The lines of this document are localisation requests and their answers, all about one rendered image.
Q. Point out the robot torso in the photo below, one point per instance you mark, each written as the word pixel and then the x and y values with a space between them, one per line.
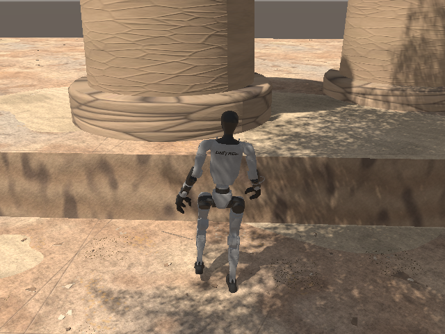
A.
pixel 224 168

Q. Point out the robot right upper arm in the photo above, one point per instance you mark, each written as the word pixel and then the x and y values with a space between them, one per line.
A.
pixel 251 160

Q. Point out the robot right forearm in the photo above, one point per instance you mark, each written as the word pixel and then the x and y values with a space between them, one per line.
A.
pixel 256 183

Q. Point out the robot left forearm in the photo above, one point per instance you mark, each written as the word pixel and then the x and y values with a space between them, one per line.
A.
pixel 188 184

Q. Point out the robot left upper arm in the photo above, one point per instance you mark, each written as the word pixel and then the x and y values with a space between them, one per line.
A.
pixel 200 157

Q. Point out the left robot hand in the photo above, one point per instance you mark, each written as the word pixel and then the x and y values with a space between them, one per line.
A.
pixel 179 203

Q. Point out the right robot hand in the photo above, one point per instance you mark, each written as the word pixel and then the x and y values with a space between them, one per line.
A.
pixel 256 195

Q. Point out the robot head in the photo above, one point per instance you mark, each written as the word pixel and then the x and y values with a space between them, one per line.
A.
pixel 229 121

